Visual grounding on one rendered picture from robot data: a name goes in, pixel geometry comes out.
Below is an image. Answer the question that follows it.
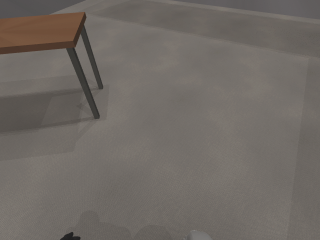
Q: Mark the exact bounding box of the table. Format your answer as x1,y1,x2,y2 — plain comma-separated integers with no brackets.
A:
0,12,103,119

